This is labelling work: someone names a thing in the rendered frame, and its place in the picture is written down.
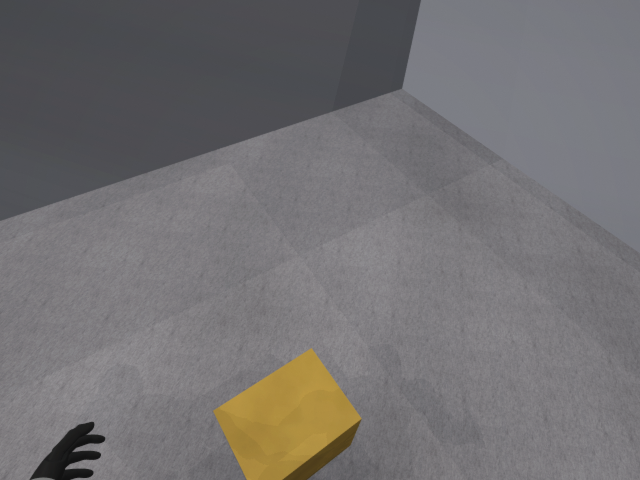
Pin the carton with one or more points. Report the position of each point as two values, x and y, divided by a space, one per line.
291 423

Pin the robot left hand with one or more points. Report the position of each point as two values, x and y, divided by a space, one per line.
54 464

